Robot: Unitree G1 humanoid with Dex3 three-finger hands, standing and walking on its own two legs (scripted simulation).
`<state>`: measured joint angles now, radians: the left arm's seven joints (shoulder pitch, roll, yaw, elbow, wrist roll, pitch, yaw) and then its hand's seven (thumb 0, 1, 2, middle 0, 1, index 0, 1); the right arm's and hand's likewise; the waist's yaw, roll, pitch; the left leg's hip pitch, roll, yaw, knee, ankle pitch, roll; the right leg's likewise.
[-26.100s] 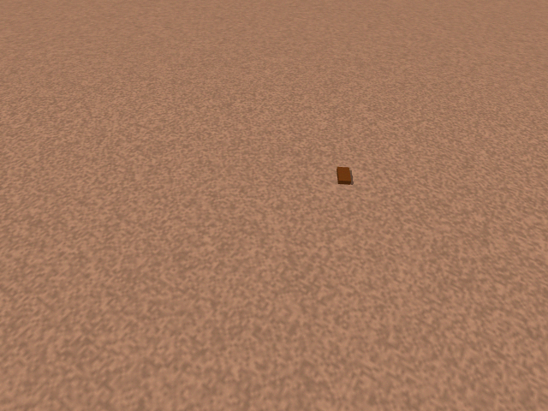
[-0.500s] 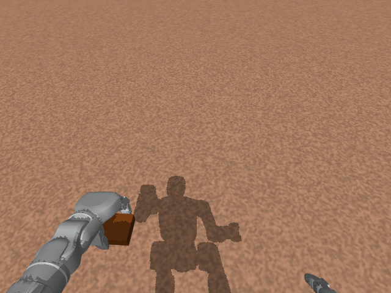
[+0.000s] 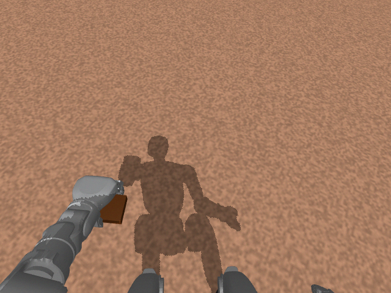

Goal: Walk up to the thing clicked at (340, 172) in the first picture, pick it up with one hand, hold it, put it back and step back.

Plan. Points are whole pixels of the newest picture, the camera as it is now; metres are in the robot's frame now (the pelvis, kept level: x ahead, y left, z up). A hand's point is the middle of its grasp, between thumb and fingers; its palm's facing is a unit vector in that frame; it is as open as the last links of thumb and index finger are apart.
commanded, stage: crouch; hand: left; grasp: from above
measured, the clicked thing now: (101, 207) +0.34 +0.22 -0.14
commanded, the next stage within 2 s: lower in 1.50 s
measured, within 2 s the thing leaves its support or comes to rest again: neither
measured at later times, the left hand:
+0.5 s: hand (124, 216) +0.38 +0.22 -0.35, palm faces -0.48 +0.04 -0.88, open 9.3 cm
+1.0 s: hand (132, 220) +0.41 +0.21 -0.48, palm faces -0.48 +0.02 -0.88, open 9.3 cm
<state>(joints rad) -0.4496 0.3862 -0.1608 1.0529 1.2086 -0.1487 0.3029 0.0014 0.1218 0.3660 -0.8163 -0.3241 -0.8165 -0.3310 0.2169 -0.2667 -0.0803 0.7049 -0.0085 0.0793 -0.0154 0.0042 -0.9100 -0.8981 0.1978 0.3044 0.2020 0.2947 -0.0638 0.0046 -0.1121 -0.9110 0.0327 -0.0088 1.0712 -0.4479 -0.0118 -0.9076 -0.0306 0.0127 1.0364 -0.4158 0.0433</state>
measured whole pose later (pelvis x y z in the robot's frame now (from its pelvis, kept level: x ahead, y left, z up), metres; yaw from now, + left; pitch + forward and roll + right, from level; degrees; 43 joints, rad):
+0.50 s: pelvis -0.03 +0.00 -0.20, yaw -1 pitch +36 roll -3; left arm -0.72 0.47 -0.03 1.21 1.24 -0.15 0.34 0.00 0.12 0.35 -0.82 -0.31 -0.83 -0.32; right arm 0.21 -0.23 -0.05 0.74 -0.07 -0.03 0.02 0.00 -0.91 -0.90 0.20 0.30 0.20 0.29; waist -0.16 0.05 -0.20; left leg -1.85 0.01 -0.06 1.88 -0.66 -0.01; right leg -1.82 -0.03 0.01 1.82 -0.63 0.06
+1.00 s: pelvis -0.04 +0.00 -0.30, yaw -3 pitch +37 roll -5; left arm -0.86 0.55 0.01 1.33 1.27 -0.16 0.39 0.00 0.11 0.37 -0.83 -0.32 -0.83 -0.32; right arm 0.16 -0.25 -0.03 0.73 -0.12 -0.05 0.09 0.00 -0.92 -0.90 0.20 0.30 0.20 0.29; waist -0.21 0.02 -0.13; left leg -2.15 0.00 -0.11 2.21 -0.71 -0.03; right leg -2.11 -0.02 0.00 2.14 -0.67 0.06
